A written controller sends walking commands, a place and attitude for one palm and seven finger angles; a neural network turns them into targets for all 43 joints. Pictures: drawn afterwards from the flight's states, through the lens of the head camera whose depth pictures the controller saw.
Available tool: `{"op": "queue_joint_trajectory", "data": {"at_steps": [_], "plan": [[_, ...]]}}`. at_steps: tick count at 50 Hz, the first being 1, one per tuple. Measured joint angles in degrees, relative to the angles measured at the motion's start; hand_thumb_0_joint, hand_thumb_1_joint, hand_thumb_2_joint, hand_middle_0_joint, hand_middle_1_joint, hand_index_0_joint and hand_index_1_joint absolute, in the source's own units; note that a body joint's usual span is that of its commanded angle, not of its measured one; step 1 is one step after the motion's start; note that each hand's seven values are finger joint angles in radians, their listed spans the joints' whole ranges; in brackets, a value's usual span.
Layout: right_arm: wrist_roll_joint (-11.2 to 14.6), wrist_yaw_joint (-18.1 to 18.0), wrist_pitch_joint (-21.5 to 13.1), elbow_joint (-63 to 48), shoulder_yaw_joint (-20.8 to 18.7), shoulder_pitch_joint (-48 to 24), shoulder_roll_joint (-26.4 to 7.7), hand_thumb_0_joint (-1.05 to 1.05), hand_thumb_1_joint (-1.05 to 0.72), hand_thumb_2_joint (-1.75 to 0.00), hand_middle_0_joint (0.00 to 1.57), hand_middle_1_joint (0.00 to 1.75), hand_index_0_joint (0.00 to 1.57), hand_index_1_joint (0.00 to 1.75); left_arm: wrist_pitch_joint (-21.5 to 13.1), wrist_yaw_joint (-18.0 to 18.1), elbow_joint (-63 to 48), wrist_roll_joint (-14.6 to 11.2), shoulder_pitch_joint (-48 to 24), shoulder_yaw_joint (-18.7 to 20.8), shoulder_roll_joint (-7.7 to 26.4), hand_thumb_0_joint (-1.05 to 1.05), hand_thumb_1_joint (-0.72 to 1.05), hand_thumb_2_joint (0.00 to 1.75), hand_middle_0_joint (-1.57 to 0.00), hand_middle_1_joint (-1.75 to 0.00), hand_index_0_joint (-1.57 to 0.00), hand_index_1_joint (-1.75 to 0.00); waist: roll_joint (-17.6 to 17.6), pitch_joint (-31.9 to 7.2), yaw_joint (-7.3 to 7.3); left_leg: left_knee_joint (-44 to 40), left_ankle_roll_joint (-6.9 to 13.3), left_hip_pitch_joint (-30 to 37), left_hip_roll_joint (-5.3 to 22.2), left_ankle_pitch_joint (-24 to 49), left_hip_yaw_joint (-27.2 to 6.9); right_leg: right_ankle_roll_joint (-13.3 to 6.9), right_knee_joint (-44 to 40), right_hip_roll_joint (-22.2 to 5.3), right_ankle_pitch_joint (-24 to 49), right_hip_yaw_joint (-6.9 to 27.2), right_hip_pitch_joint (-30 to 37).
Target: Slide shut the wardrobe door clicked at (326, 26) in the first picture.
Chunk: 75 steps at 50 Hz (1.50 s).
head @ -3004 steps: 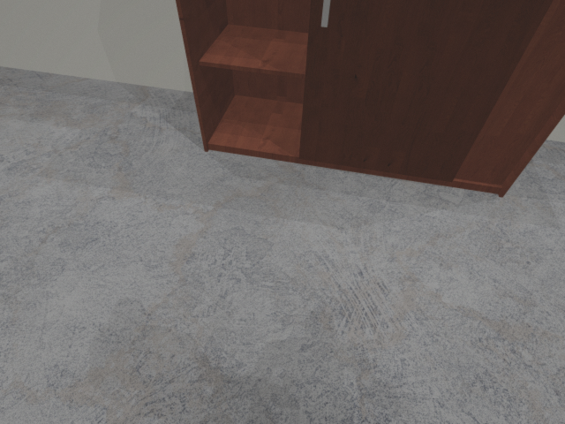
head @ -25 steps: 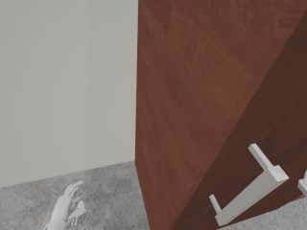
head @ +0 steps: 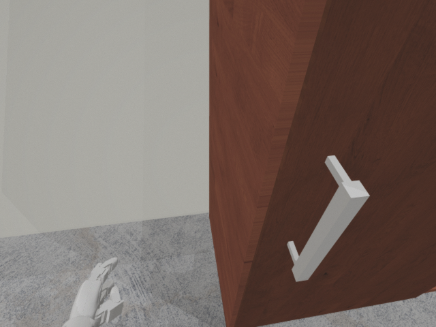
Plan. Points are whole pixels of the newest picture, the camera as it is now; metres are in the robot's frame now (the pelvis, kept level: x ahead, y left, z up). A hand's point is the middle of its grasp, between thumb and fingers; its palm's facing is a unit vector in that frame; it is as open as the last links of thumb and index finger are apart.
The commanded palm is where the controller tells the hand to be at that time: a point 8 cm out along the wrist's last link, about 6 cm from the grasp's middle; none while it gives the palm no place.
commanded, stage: step back with the hand held close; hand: right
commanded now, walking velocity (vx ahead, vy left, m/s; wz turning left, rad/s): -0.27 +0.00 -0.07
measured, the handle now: (314, 228) +0.26 -0.13 +0.12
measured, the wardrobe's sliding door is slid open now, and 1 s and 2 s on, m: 0.00 0.00 0.00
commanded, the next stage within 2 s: stop stepping back and stand still in 0.70 s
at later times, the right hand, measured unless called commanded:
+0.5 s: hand out of the picture +0.11 -0.26 +0.18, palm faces +0.47 +0.80 -0.39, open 7.4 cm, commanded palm +0.05 -0.29 +0.19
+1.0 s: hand out of the picture -0.06 -0.30 +0.18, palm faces +0.45 +0.80 -0.40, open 7.4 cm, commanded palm -0.09 -0.32 +0.19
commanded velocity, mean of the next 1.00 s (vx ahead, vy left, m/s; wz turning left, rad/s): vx -0.22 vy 0.00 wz -0.09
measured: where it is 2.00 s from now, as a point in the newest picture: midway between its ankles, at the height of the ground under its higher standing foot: outside the picture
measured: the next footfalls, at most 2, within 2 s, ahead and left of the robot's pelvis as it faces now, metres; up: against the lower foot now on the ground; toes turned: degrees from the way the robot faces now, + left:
left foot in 0.46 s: -0.16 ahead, +0.11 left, +0.00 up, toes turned +1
right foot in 0.60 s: +0.04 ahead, -0.07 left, +0.00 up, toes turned +1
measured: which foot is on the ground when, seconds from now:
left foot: down 0.00-0.22, up 0.24-0.44, down 0.46-0.66, up 0.68-0.82, down 0.84-1.00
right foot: down 0.00-0.50, up 0.52-0.58, down 0.60-0.86, up 0.88-1.00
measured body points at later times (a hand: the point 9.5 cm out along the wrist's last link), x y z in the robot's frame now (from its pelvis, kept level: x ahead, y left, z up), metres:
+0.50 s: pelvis -0.11 +0.00 +0.00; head -0.10 -0.01 +0.45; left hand +0.08 +0.22 -0.07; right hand +0.08 -0.30 +0.20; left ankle -0.20 +0.11 -0.73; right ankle +0.07 -0.07 -0.72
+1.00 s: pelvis -0.25 -0.03 +0.01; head -0.29 -0.05 +0.46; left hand -0.13 +0.23 -0.07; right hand -0.09 -0.34 +0.21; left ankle -0.27 +0.08 -0.72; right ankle -0.22 -0.13 -0.69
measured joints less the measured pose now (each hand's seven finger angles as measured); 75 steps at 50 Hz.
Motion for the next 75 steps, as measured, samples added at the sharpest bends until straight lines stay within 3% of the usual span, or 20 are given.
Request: {"op": "queue_joint_trajectory", "data": {"at_steps": [9,12,15,18,21,24,27,29,34,38,41,44,47,49,53,54,58,61,68,75], "plan": [[0.8,-1.0,-1.0,-2.6,1.6,-1.0,4.0,0.01,-0.89,-0.9,0.21,0.31,0.21,0.3,-1.9,-0.3,5.2,0.5,0.7,-1.1,-1.3,0.01,0.9,0.9,-0.2,-0.3,-0.2,-0.3,0.9,1.2,-0.89,0.0,0.0,-1.8,0.1,0.7,0.1,0.4,2.1,0.0,-0.8,0.1,-3.8],[0.4,-1.1,-2.1,-4.1,1.4,-0.7,3.0,0.01,-0.88,-0.9,0.21,0.31,0.21,0.3,-2.5,-0.3,4.8,0.8,0.4,-1.5,-1.7,0.01,0.9,0.9,-0.2,-0.3,-0.2,-0.3,1.4,1.6,-0.3,0.2,0.0,-2.8,0.0,1.3,0.0,-0.2,1.4,-0.1,0.7,0.0,-4.5],[-0.1,-0.9,-2.7,-3.8,0.1,-1.3,1.1,0.01,-0.88,-0.9,0.21,0.31,0.21,0.3,-3.5,-0.3,4.3,1.3,0.3,-1.0,-2.0,0.01,0.9,0.9,-0.2,-0.3,-0.2,-0.3,0.3,1.4,0.41,9.1,0.3,-2.8,-1.4,-3.6,1.1,-1.1,0.4,-1.3,5.3,0.2,-5.3],[1.1,-1.0,-3.1,-2.7,-1.5,-1.4,0.4,0.01,-0.88,-0.9,0.21,0.31,0.21,0.3,-4.0,-0.8,5.0,1.5,-0.3,-0.7,-2.7,0.01,0.9,0.9,-0.2,-0.3,-0.2,-0.3,-0.1,-0.7,-0.52,13.9,0.8,0.7,-1.8,-9.6,2.6,-0.9,-1.9,-2.0,7.3,-0.4,-6.4],[2.7,-1.9,-2.6,-2.6,-1.9,-0.6,1.4,0.01,-0.88,-0.9,0.21,0.31,0.21,0.3,-4.6,-1.6,5.7,1.7,-1.9,-1.0,-3.3,0.01,0.9,0.9,-0.2,-0.3,-0.2,-0.3,0.5,-2.5,-2.28,5.6,1.6,7.0,-0.6,-14.1,4.0,-0.2,-6.4,-2.7,10.9,-2.5,-7.4],[3.1,-2.4,-2.9,-2.7,-0.1,-1.7,3.0,0.01,-0.89,-0.9,0.2,0.3,0.21,0.3,-4.5,-2.1,5.6,1.7,-4.7,-1.2,-3.3,0.01,0.9,0.9,-0.2,-0.3,-0.2,-0.3,0.4,-1.9,-3.7,-5.7,2.8,10.5,-0.2,-9.9,2.8,2.0,-7.6,-3.8,12.3,-4.0,-9.7],[2.0,-2.1,-2.4,-2.3,4.1,-3.3,3.7,0.01,-0.89,-0.9,0.2,0.3,0.21,0.3,-3.1,-2.1,7.4,1.2,-5.4,-1.2,-3.3,0.01,0.9,0.9,-0.2,-0.3,-0.2,-0.3,0.4,-0.7,-3.12,-6.4,2.3,10.9,-0.5,-8.0,2.7,4.7,-5.4,-2.8,5.6,-1.4,-8.8],[1.6,-1.7,-2.0,-3.3,4.7,-1.5,2.3,0.01,-0.89,-0.9,0.21,0.3,0.21,0.3,-1.5,-1.9,7.4,1.1,-4.9,-1.9,-3.5,0.01,0.9,0.9,-0.21,-0.3,-0.2,-0.3,1.8,-1.6,-2.45,-6.3,1.9,10.5,-0.4,-7.5,1.6,5.3,-2.9,-2.0,7.7,0.1,-6.4],[2.5,-0.5,-1.1,-4.1,2.6,-0.8,-3.0,0.01,-0.88,-0.9,0.21,0.31,0.21,0.3,1.1,-1.4,5.6,0.8,-4.8,-1.4,-2.9,0.01,0.9,0.9,-0.2,-0.3,-0.2,-0.3,3.5,-0.9,0.87,-4.2,0.9,8.2,-0.7,-7.4,1.9,0.7,-6.9,-1.1,10.1,2.0,-4.4],[4.5,-0.5,0.8,-6.2,-0.1,2.0,-5.3,0.01,-0.88,-0.9,0.21,0.31,0.21,0.3,0.2,-1.7,3.9,2.1,-4.5,-0.6,-2.5,0.01,0.9,0.9,-0.2,-0.3,-0.2,-0.3,3.2,-0.2,1.89,3.3,2.3,4.3,-2.3,-15.1,2.7,1.1,-13.1,-1.9,15.8,2.0,-4.4],[5.8,-0.9,1.4,-8.8,-0.6,5.1,-5.6,0.01,-0.88,-0.9,0.21,0.31,0.21,0.3,-0.5,-1.9,3.3,2.3,-3.0,-0.1,-1.9,0.01,0.91,0.9,-0.2,-0.3,-0.2,-0.3,1.9,-1.3,2.19,-1.6,3.2,6.8,-3.2,-15.6,4.8,2.3,-17.1,-1.7,18.4,3.1,-5.5],[5.7,-1.2,1.7,-10.0,0.1,6.5,-5.0,0.01,-0.88,-0.9,0.21,0.31,0.21,0.3,0.0,-1.8,4.1,1.9,-2.2,0.5,-1.3,0.01,0.91,0.9,-0.2,-0.3,-0.2,-0.3,0.9,-1.2,1.72,-7.9,4.0,8.0,-2.5,-6.2,7.0,5.3,-11.6,-0.8,7.0,4.1,-9.2],[4.1,-2.0,2.6,-9.7,1.0,8.1,-3.3,0.01,-0.88,-0.9,0.21,0.31,0.21,0.3,1.4,-1.2,7.1,1.8,0.1,0.0,-1.5,0.01,0.91,0.9,-0.2,-0.3,-0.2,-0.3,3.5,-4.1,-1.78,-6.6,4.5,5.8,0.4,-2.9,5.4,7.2,11.0,2.2,-3.5,6.3,-11.4],[3.2,-2.8,3.0,-7.0,1.7,6.3,-1.0,0.01,-0.88,-0.9,0.21,0.31,0.21,0.3,1.8,-0.4,8.4,1.7,1.9,-0.7,-1.5,0.01,0.9,0.9,-0.2,-0.3,-0.2,-0.3,4.3,-6.3,-3.21,-7.0,3.4,4.9,2.2,-1.9,5.3,6.8,14.6,1.6,-6.0,5.7,-7.3],[2.0,-4.0,3.4,1.0,4.1,-4.1,3.8,0.01,-0.88,-0.9,0.21,0.31,0.21,0.3,0.1,0.8,9.7,0.9,3.9,-0.6,-0.3,0.01,0.9,0.9,-0.2,-0.3,-0.2,-0.3,1.6,-8.1,-1.57,-5.2,1.2,2.3,2.7,-1.3,8.7,4.6,-0.5,-1.8,-10.3,6.8,5.7],[2.0,-4.0,3.7,2.3,4.3,-5.9,4.5,0.01,-0.88,-0.9,0.21,0.31,0.21,0.3,0.0,1.0,10.6,0.7,2.9,-0.6,-0.8,0.01,0.9,0.9,-0.2,-0.3,-0.2,-0.3,2.4,-7.3,-1.03,-4.3,0.9,1.8,3.8,-1.3,8.7,4.1,-1.4,-0.8,-10.6,6.6,5.8],[2.3,-3.4,4.1,0.8,2.6,-2.3,3.5,0.01,-0.89,-0.9,0.2,0.3,0.2,0.3,-1.2,0.8,9.0,1.5,0.7,-2.0,-3.7,0.01,0.9,0.9,-0.2,-0.3,-0.2,-0.3,4.5,-4.9,1.26,3.8,1.1,-1.0,3.7,-6.1,5.2,3.0,-3.5,0.4,-3.9,3.7,6.7],[1.9,-2.8,2.8,-1.9,2.3,1.5,1.5,0.01,-0.89,-0.9,0.2,0.3,0.21,0.3,-2.8,0.3,7.5,1.6,1.8,-2.6,-5.7,0.01,0.9,0.9,-0.2,-0.3,-0.2,-0.3,3.9,-4.8,2.3,7.8,1.3,-1.3,2.5,-7.9,6.3,2.8,-6.4,-0.5,-1.8,3.6,7.4],[1.9,-2.7,1.0,-2.4,0.5,3.9,-0.8,0.01,-0.89,-0.9,0.21,0.31,0.21,0.3,-1.8,-0.1,7.0,1.9,2.4,-3.2,-5.2,0.01,0.9,0.9,-0.21,-0.3,-0.2,-0.3,2.2,-4.3,1.55,-9.8,3.0,7.2,2.2,-2.0,9.0,3.5,-4.6,-1.0,-1.5,2.8,4.4],[2.6,-2.6,2.3,-0.2,3.2,2.1,2.5,0.01,-0.89,-0.9,0.21,0.31,0.21,0.3,0.7,-0.5,9.4,1.0,1.9,-0.8,-1.4,0.01,0.9,0.9,-0.21,-0.3,-0.2,-0.3,0.2,-2.9,0.83,-5.4,3.4,6.6,1.4,-3.5,9.5,4.1,0.6,-1.6,-4.2,4.0,3.4]]}}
